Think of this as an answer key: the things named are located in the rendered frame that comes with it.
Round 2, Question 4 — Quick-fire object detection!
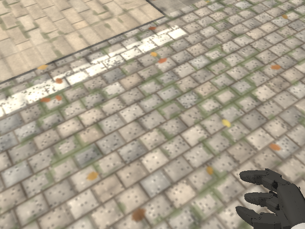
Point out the right robot hand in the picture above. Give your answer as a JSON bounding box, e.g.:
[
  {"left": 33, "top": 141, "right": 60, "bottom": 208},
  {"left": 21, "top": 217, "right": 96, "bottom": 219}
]
[{"left": 235, "top": 168, "right": 305, "bottom": 229}]

